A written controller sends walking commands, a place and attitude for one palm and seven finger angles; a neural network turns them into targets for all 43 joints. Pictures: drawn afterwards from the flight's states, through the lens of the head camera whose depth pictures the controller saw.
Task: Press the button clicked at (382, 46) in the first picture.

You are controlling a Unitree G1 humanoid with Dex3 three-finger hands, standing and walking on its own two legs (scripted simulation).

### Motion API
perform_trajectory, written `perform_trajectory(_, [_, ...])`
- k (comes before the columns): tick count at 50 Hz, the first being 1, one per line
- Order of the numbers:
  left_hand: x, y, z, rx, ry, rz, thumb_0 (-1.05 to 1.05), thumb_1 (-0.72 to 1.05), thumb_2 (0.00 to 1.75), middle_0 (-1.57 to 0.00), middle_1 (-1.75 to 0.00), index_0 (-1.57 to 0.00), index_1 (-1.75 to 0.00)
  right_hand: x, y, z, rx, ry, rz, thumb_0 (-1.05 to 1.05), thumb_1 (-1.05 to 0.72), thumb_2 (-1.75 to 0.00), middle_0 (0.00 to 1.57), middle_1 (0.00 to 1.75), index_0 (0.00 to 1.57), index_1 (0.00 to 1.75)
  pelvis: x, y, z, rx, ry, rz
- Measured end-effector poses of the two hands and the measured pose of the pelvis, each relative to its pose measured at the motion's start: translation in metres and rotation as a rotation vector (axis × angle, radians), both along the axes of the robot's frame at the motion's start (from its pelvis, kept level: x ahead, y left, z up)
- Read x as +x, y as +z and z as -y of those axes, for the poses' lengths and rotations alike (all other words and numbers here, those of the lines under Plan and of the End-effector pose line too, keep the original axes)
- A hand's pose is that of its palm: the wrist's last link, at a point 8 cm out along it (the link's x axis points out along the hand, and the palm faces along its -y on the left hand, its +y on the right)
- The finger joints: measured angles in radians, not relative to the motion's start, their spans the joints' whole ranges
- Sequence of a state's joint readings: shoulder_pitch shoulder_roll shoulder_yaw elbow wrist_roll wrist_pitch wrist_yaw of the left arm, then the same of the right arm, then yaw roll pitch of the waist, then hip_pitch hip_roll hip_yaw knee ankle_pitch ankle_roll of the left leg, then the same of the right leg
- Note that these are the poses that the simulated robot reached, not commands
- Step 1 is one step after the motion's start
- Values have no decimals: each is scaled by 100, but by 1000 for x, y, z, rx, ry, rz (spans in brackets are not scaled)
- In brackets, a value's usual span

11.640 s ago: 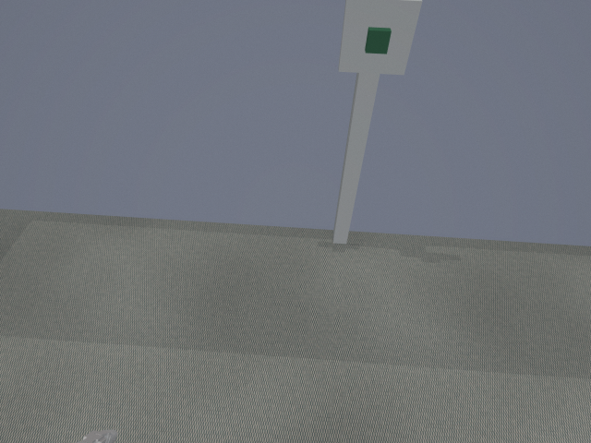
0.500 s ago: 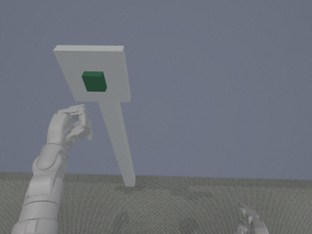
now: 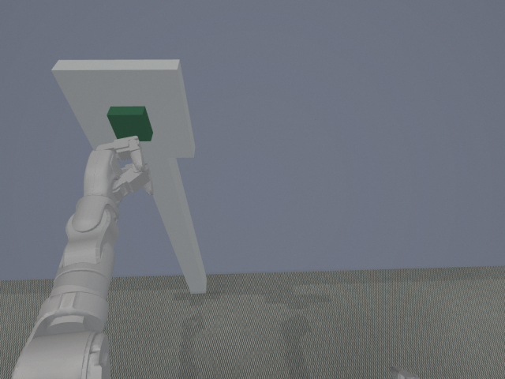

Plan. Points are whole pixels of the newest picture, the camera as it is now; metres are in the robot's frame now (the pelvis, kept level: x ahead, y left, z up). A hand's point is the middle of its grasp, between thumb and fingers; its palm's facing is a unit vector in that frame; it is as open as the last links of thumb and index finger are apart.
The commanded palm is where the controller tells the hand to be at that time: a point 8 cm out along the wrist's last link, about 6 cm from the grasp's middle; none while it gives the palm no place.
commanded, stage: aim a knuckle at the button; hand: left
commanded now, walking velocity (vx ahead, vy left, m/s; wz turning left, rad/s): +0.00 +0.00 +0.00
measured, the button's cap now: (131, 123) +0.50 +0.21 +0.14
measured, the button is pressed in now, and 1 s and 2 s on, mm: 0 0 9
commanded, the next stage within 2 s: press the button with the knuckle in 0.60 s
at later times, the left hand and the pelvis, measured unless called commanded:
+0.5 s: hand (147, 176) +0.40 +0.17 +0.11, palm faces +0.02 -1.00 +0.01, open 3.1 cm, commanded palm +0.37 +0.22 +0.11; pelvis +0.00 +0.00 +0.00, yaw +1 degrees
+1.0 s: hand (150, 165) +0.42 +0.17 +0.11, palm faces +0.05 -1.00 -0.01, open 3.1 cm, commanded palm +0.40 +0.22 +0.11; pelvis +0.00 +0.00 +0.00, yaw +1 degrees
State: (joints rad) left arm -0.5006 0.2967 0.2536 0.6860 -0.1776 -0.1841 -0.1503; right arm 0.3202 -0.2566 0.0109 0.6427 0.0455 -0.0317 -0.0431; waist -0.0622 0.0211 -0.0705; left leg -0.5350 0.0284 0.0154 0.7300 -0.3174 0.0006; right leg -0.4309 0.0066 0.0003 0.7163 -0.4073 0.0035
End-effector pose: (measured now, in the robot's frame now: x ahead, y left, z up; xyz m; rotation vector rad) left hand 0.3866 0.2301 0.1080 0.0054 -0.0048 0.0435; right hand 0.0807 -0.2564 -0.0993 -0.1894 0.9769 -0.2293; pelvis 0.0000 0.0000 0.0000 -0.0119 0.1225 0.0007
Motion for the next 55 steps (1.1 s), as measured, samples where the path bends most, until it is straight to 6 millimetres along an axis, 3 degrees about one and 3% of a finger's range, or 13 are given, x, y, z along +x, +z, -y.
perform_trajectory(8, [-8,-4,-2,-8,-2,6,2,90,90,-130,-150,-129,-150,-7,-2,-1,8,-19,-19,1,-91,-90,20,30,20,30,2,0,-2,-1,-7,0])
perform_trajectory(16, [-12,-6,-9,-1,8,7,2,90,90,-130,-150,-130,-150,6,1,-3,-6,6,10,1,-91,-90,20,30,20,30,-3,-1,-3,-7,6,2])
perform_trajectory(23, [-7,2,1,-8,-19,24,2,90,90,-130,-150,-130,-150,17,3,-7,2,29,43,1,-91,-90,20,30,20,30,-4,-2,-4,-7,10,-2])
perform_trajectory(29, [-5,-4,6,-9,-9,-2,2,90,90,-130,-150,-130,-150,19,3,-9,13,35,56,1,-91,-90,20,30,20,30,-4,-2,-3,-5,7,-2])
perform_trajectory(40, [-5,-2,6,2,3,7,2,89,90,-130,-150,-130,-150,10,-1,-5,14,24,20,1,-91,-90,20,30,20,30,-3,-2,1,-4,8,0])
perform_trajectory(55, [25,1,10,-5,-1,-14,2,90,90,-130,-150,-130,-150,-15,-7,9,-8,-11,-57,1,-91,-90,20,30,20,30,-4,-5,4,-5,8,-29])
